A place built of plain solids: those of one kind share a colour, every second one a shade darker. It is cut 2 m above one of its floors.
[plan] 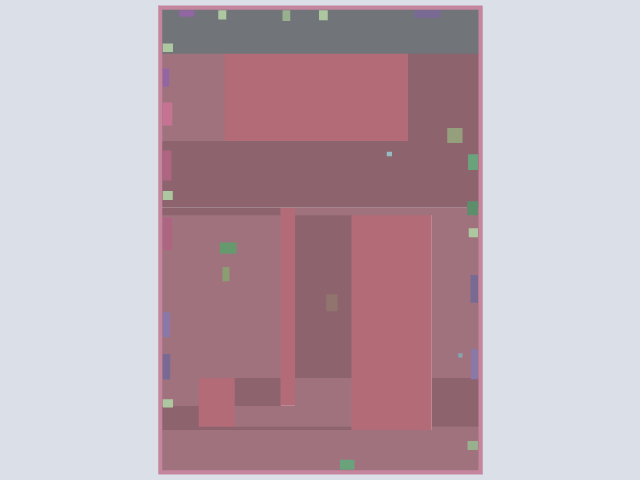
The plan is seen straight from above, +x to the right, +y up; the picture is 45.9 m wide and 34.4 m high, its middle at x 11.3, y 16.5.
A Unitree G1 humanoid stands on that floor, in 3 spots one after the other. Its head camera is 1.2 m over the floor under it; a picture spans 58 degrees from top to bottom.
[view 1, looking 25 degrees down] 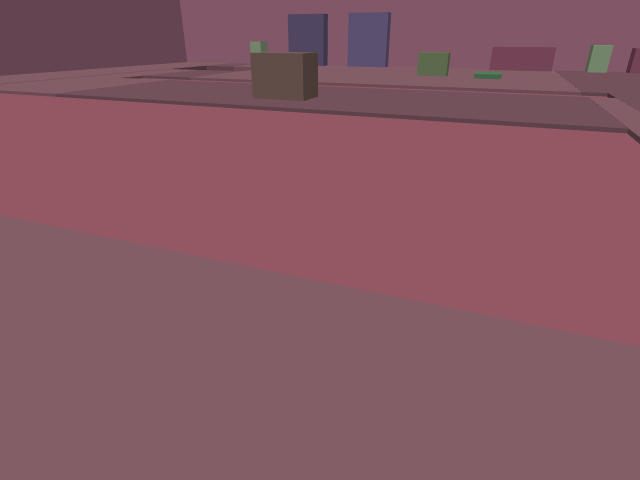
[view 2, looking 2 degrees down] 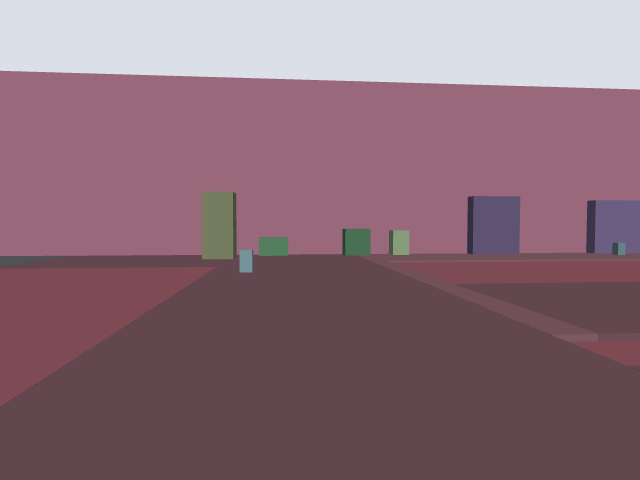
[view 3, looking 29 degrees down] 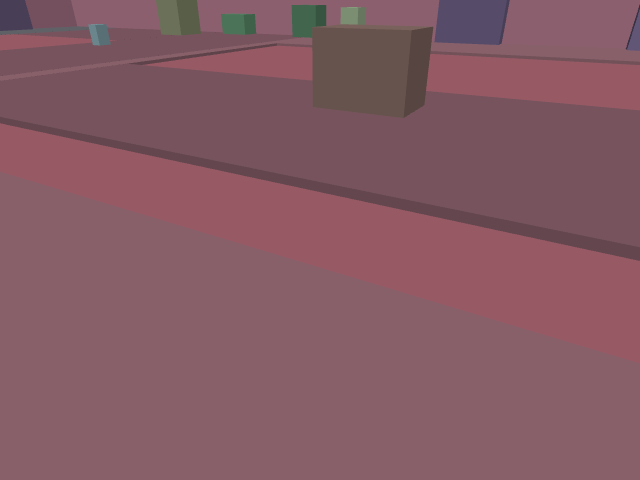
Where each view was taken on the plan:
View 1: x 21.22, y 16.49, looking -158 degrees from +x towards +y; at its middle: bay_floor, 3.00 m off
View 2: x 5.06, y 21.75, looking -5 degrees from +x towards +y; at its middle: wall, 17.68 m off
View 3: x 6.83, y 9.78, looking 29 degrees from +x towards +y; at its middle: bay_floor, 2.64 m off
